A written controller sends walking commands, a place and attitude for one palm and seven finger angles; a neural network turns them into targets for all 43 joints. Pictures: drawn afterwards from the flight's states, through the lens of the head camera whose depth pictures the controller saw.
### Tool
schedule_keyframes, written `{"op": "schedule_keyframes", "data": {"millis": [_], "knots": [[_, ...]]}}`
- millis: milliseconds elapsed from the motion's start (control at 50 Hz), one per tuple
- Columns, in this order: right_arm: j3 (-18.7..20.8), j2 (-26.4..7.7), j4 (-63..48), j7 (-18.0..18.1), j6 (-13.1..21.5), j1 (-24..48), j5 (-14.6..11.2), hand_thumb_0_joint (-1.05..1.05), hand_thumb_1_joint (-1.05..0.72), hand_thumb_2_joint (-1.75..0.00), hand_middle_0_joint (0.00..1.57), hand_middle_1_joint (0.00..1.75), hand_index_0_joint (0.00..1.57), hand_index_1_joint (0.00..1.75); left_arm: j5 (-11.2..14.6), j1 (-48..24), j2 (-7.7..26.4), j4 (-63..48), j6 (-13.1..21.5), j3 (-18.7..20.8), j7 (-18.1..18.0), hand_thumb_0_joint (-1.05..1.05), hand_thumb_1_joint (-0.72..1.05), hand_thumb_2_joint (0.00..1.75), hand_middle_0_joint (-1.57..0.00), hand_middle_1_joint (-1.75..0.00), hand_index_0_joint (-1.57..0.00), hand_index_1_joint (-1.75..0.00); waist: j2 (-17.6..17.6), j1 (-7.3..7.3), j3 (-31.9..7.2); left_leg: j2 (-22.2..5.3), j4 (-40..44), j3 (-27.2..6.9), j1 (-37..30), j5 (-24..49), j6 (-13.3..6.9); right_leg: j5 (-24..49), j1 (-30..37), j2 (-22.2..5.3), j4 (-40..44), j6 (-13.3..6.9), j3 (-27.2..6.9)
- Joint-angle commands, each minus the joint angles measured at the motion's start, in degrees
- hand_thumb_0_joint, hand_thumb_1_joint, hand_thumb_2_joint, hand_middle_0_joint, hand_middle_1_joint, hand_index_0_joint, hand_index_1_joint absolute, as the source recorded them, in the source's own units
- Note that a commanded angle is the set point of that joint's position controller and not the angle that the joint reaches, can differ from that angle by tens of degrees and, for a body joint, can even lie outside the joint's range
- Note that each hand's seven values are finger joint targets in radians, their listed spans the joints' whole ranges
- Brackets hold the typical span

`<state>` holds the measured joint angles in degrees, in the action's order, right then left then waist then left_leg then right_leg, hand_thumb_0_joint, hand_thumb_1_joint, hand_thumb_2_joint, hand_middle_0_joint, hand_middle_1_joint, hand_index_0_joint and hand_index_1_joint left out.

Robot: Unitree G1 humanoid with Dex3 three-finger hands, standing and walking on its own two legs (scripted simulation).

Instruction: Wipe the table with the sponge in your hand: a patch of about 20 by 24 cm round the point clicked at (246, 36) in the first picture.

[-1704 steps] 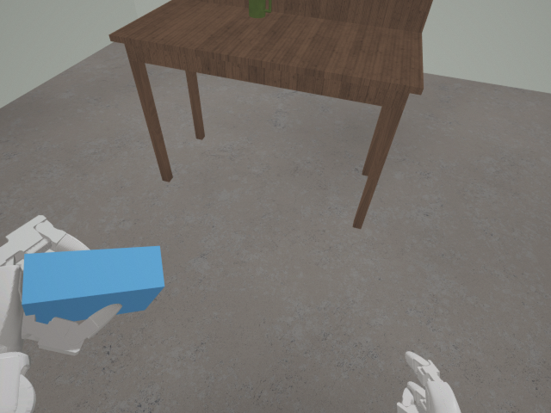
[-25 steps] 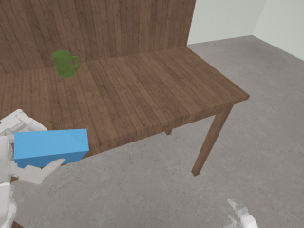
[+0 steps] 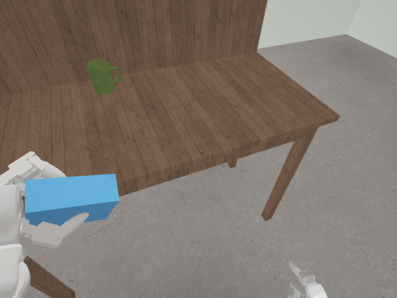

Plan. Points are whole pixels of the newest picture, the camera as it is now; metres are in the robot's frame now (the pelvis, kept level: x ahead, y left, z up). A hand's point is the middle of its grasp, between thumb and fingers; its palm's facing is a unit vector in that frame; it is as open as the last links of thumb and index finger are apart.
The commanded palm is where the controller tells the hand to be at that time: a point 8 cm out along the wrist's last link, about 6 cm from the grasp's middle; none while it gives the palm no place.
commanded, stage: come to a stop and stand still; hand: left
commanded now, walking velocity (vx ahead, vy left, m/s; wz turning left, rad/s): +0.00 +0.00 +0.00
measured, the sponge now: (85, 200) +0.24 +0.21 +0.12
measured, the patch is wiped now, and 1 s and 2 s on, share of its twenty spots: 0.00 0.00 0.00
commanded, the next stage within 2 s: look again from close up in 0.70 s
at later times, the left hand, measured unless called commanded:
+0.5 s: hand (79, 178) +0.25 +0.21 +0.17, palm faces +0.36 -0.85 -0.37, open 9.2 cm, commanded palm +0.20 +0.26 +0.18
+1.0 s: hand (68, 177) +0.25 +0.23 +0.17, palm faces +0.39 -0.84 -0.37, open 9.2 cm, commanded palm +0.20 +0.27 +0.18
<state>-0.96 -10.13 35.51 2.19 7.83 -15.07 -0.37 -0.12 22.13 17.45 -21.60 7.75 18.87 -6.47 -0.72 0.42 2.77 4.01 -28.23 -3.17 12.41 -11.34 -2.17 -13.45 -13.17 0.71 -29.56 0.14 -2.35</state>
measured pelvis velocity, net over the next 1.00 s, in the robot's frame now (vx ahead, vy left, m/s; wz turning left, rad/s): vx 0.04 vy -0.01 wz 0.01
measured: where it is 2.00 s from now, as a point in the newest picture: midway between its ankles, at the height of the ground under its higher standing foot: outside the picture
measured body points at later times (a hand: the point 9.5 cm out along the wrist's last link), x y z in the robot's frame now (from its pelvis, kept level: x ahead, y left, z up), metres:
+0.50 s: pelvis +0.04 -0.02 +0.01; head +0.05 -0.02 +0.46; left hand +0.23 +0.26 +0.19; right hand +0.22 -0.25 -0.07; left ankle +0.05 +0.10 -0.74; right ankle +0.05 -0.12 -0.74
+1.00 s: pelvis +0.04 -0.01 +0.01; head +0.04 -0.01 +0.46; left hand +0.22 +0.27 +0.19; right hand +0.22 -0.24 -0.07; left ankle +0.05 +0.10 -0.74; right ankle +0.05 -0.12 -0.74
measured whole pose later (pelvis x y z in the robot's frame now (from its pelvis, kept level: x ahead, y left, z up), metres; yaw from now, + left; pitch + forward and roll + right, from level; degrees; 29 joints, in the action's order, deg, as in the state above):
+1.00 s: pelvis +0.04 -0.01 +0.01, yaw +0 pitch -2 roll -1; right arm -1.1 -11.2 33.8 3.0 4.9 -11.7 -0.7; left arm 2.7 25.3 20.7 -26.3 9.3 18.4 -7.4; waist 0.3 1.0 2.0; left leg 2.0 -25.1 -4.6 10.6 -12.6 -0.7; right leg -11.0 -9.5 2.5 -22.2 -1.1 -1.1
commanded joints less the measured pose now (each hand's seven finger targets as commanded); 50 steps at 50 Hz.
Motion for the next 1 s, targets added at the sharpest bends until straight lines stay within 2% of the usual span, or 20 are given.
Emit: {"op": "schedule_keyframes", "data": {"millis": [0,60,100,180,260,280,300,360,400,420,480,520,680,700,760,800,820,900,920,980], "knots": [[3.0,-7.9,-10.3,-0.3,4.7,8.4,0.1,0.00,-0.90,-0.90,0.20,0.30,0.20,0.30,0.0,-5.1,14.2,-22.3,7.4,7.9,-1.8,0.00,0.10,1.30,-1.20,-1.60,-1.20,-1.60,7.4,1.03,-6.1,-7.9,13.2,-8.3,7.4,-14.2,-0.4,-1.7,10.1,-0.8,5.6,-0.8,0.0],[3.1,-7.8,-9.6,-0.2,4.4,7.3,0.2,0.00,-0.90,-0.90,0.20,0.30,0.20,0.30,0.4,-3.7,12.7,-17.3,8.0,7.9,-1.8,0.00,0.10,1.30,-1.20,-1.60,-1.20,-1.60,7.2,1.05,-4.2,-6.4,11.2,-6.5,7.7,-14.7,0.2,-5.1,7.1,-1.9,9.1,-1.7,-3.1],[3.2,-7.8,-9.1,0.0,3.9,6.9,0.3,0.00,-0.90,-0.90,0.20,0.30,0.20,0.30,1.0,-1.1,12.4,-12.8,7.5,8.6,-1.7,0.00,0.10,1.30,-1.20,-1.60,-1.20,-1.60,3.7,0.78,-3.7,-5.5,8.4,-5.2,4.7,-10.1,0.7,-5.9,3.6,-2.7,12.0,-2.3,-5.0],[3.2,-8.1,-8.9,0.3,2.5,7.2,-0.1,0.00,-0.90,-0.90,0.20,0.30,0.20,0.30,1.9,-3.5,10.1,-9.2,6.5,5.7,-1.1,0.00,0.10,1.30,-1.20,-1.60,-1.20,-1.60,-1.5,0.28,-4.3,-5.3,4.2,-3.6,1.0,-4.3,0.9,-6.4,-0.3,-4.8,14.9,-2.5,-7.6],[3.0,-8.4,-9.4,0.6,2.1,8.5,-0.3,0.00,-0.90,-0.90,0.20,0.30,0.20,0.30,2.0,-6.3,10.1,-12.8,5.9,4.1,-1.2,0.00,0.10,1.30,-1.20,-1.60,-1.20,-1.60,1.4,0.50,-6.6,-6.1,6.3,-3.9,-1.1,0.8,0.8,0.0,2.1,-3.5,11.7,-1.7,-4.9],[3.0,-8.4,-9.6,0.7,2.0,8.7,-0.3,0.00,-0.90,-0.90,0.20,0.30,0.20,0.30,2.0,-6.9,10.8,-14.5,5.9,4.4,-1.4,0.00,0.10,1.30,-1.20,-1.60,-1.20,-1.60,1.2,0.63,-7.6,-6.2,6.3,-3.9,-1.4,2.1,0.8,1.8,3.4,-3.4,11.1,-1.4,-4.2],[3.0,-8.4,-9.8,0.8,2.3,9.6,-0.4,0.00,-0.90,-0.90,0.20,0.30,0.20,0.30,2.1,-7.6,12.1,-17.1,5.9,5.2,-1.5,0.00,0.10,1.30,-1.20,-1.60,-1.20,-1.60,3.1,0.68,-8.1,-6.1,6.5,-3.7,-2.9,4.0,0.9,3.8,3.3,-3.2,10.3,-1.4,-4.0],[3.0,-8.3,-10.5,0.8,2.2,9.5,-0.3,0.00,-0.90,-0.90,0.20,0.30,0.20,0.30,2.2,-5.8,12.9,-20.4,6.2,5.9,-2.1,0.00,0.10,1.30,-1.20,-1.60,-1.20,-1.60,5.1,1.17,-9.8,-6.6,6.2,-4.1,-3.4,10.0,0.9,9.9,6.6,-3.3,8.4,-1.4,-2.8],[3.1,-8.4,-10.4,0.9,2.1,9.5,-0.3,0.00,-0.90,-0.90,0.20,0.30,0.20,0.30,2.5,-2.8,15.2,-21.1,6.2,8.5,-2.5,0.00,0.10,1.30,-1.20,-1.60,-1.20,-1.60,5.8,1.32,-10.9,-6.6,5.5,-3.8,-4.0,13.6,1.4,13.1,7.8,-3.4,7.8,-1.5,-2.3],[3.0,-8.0,-10.7,0.8,1.9,9.2,-0.4,0.00,-0.90,-0.90,0.20,0.30,0.20,0.30,2.6,-1.6,13.8,-20.8,6.3,7.8,-2.5,0.00,0.10,1.30,-1.20,-1.60,-1.20,-1.60,5.6,1.26,-11.0,-7.0,5.2,-4.2,-3.4,15.1,1.4,14.3,8.9,-3.6,7.4,-1.6,-1.8],[3.1,-8.1,-10.9,0.7,1.1,8.7,-0.4,0.00,-0.90,-0.90,0.20,0.30,0.20,0.30,3.1,1.3,13.7,-18.5,6.3,8.7,-2.5,0.00,0.10,1.30,-1.20,-1.60,-1.20,-1.60,5.6,1.16,-10.5,-6.7,4.8,-3.7,-2.7,15.2,1.8,15.3,8.9,-3.7,8.0,-1.7,-2.3],[3.0,-8.0,-10.9,0.7,0.7,8.5,-0.5,0.00,-0.90,-0.90,0.20,0.30,0.20,0.30,3.3,3.0,12.5,-16.0,5.8,8.1,-2.3,0.00,0.10,1.30,-1.20,-1.60,-1.20,-1.60,4.0,0.91,-9.9,-7.0,4.6,-3.7,-2.6,15.0,1.9,15.7,8.4,-3.8,8.2,-1.8,-2.4],[2.9,-8.4,-10.7,1.2,-0.3,9.1,-0.5,0.00,-0.90,-0.90,0.20,0.30,0.20,0.30,3.2,-2.4,11.1,-14.4,4.9,5.0,-1.9,0.00,0.10,1.30,-1.20,-1.60,-1.20,-1.60,0.8,0.59,-8.3,-6.6,5.6,-3.3,-2.4,8.9,1.5,11.1,5.7,-3.8,10.4,-1.2,-3.3],[2.8,-8.5,-10.5,1.4,-0.2,9.8,-0.5,0.00,-0.90,-0.90,0.20,0.30,0.20,0.30,3.2,-3.0,12.3,-15.8,4.8,5.8,-2.0,0.00,0.10,1.30,-1.20,-1.60,-1.20,-1.60,1.8,0.68,-8.5,-6.5,5.7,-3.1,-3.3,8.9,1.4,11.3,5.3,-3.9,10.4,-1.2,-3.3],[2.7,-8.4,-10.7,1.4,0.0,9.4,-0.4,0.00,-0.90,-0.90,0.20,0.30,0.20,0.30,3.0,-5.0,12.2,-17.9,5.1,5.2,-2.3,0.00,0.10,1.30,-1.20,-1.60,-1.20,-1.60,3.1,0.82,-8.9,-6.4,6.2,-3.5,-3.0,9.5,1.4,10.9,6.5,-3.7,9.9,-1.2,-2.7],[2.7,-8.3,-10.5,1.5,0.3,9.9,-0.4,0.00,-0.90,-0.90,0.20,0.30,0.20,0.30,3.0,-4.6,14.2,-19.3,5.2,6.9,-2.6,0.00,0.10,1.30,-1.20,-1.60,-1.20,-1.60,4.5,1.02,-9.6,-6.5,6.0,-3.4,-3.9,10.2,1.4,11.8,6.7,-3.7,9.9,-1.2,-2.7],[2.5,-8.0,-10.7,1.5,0.2,9.4,-0.4,0.00,-0.90,-0.90,0.20,0.30,0.20,0.30,3.0,-4.1,12.8,-19.1,5.3,5.9,-2.6,0.00,0.10,1.30,-1.20,-1.60,-1.20,-1.60,5.1,0.92,-9.3,-6.6,6.5,-3.8,-2.9,10.4,1.4,11.4,7.6,-3.7,9.4,-1.2,-2.0],[2.8,-8.2,-10.6,1.3,0.3,9.4,-0.5,0.00,-0.90,-0.90,0.20,0.30,0.20,0.30,3.1,-0.9,13.8,-18.4,5.4,7.6,-2.6,0.00,0.10,1.30,-1.20,-1.60,-1.20,-1.60,5.8,1.12,-9.6,-6.6,6.9,-3.9,-2.8,10.7,1.7,11.1,7.9,-3.2,9.4,-1.2,-1.6],[2.6,-8.0,-10.7,1.2,0.1,8.9,-0.5,0.00,-0.90,-0.90,0.20,0.30,0.20,0.30,3.2,-0.4,12.4,-17.5,5.4,6.6,-2.5,0.00,0.10,1.30,-1.20,-1.60,-1.20,-1.60,5.9,0.97,-9.0,-6.9,7.4,-4.4,-1.6,10.3,1.7,10.5,8.4,-3.1,9.1,-1.1,-1.3],[2.7,-8.1,-10.7,1.1,-0.3,8.9,-0.6,0.00,-0.90,-0.90,0.20,0.30,0.20,0.30,3.2,0.2,12.1,-15.9,5.3,6.5,-2.3,0.00,0.10,1.30,-1.20,-1.60,-1.20,-1.60,4.4,0.94,-8.0,-6.8,8.1,-4.4,-0.3,7.4,1.7,8.5,7.5,-2.7,9.9,-0.9,-1.3]]}}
